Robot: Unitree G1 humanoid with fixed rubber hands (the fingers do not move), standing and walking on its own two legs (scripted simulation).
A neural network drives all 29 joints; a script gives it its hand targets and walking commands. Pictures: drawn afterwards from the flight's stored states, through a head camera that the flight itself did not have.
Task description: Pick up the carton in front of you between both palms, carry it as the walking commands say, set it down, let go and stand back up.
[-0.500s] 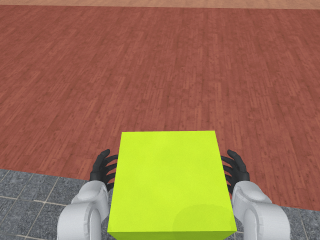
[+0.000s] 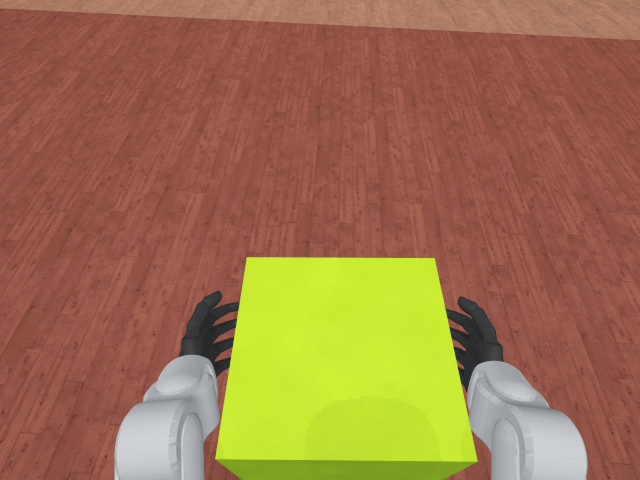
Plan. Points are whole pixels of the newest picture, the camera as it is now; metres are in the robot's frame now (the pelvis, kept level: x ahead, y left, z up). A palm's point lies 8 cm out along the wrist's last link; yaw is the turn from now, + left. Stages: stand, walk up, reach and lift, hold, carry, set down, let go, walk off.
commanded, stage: carry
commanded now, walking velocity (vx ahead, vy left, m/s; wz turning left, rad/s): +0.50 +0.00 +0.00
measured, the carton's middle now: (338, 384) +0.25 -0.01 +0.01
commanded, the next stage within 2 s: none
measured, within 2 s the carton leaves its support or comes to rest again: neither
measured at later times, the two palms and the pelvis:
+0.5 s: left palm (253, 117) +0.66 +0.13 +0.13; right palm (425, 118) +0.68 -0.17 +0.12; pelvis +0.32 -0.05 -0.01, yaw +2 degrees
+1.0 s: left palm (264, 34) +1.03 +0.14 +0.13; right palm (393, 37) +1.02 -0.16 +0.13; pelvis +0.67 +0.00 +0.01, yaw +2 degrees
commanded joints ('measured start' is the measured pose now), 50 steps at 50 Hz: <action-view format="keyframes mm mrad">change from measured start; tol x32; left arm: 1 -352 -809 -644 -74 -231 -25 -101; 24 -1155 -580 -414 208 -330 -34 13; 50 -1112 -613 -375 215 -172 -67 43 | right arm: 1 -403 768 648 -110 274 -19 141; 25 -1171 556 369 251 190 -21 -54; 50 -1222 649 475 146 326 -65 7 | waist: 1 9 130 -179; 11 30 164 -132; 14 115 -329 -426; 35 -24 -138 -356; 38 -83 347 -562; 50 -47 124 -370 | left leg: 1 249 229 -177 -153 200 53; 12 148 120 8 336 577 0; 16 -541 -25 -263 1204 -255 -15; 28 -626 43 -163 667 -12 -30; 35 -139 -117 22 229 33 32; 38 546 312 -881 56 121 253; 50 336 170 -303 95 420 138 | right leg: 1 -99 -9 -32 -143 87 16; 12 402 168 -184 -447 22 -74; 14 885 -282 588 -632 -271 -269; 35 671 -63 -83 -310 795 -90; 38 -86 206 43 389 -301 -7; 50 -180 73 15 -104 -61 -31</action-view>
